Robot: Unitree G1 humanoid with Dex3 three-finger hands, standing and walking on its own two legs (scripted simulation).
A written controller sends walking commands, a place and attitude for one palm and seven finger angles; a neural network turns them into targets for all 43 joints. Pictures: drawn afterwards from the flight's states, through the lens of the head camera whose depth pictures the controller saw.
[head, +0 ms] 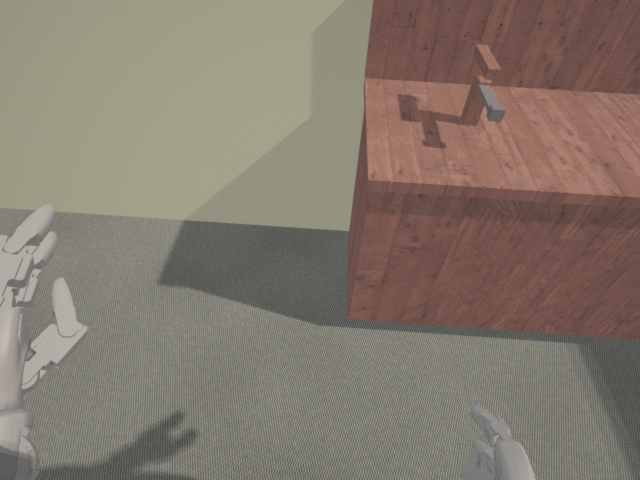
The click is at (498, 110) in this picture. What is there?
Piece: tap's lever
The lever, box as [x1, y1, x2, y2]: [486, 104, 505, 121]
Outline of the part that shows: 490,104 486,115 488,120 501,121 505,111 503,105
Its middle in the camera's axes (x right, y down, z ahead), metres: +0.38 -0.28 +0.85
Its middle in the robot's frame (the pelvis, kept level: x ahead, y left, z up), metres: +0.85 -0.33 +0.05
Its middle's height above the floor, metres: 0.82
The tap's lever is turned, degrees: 0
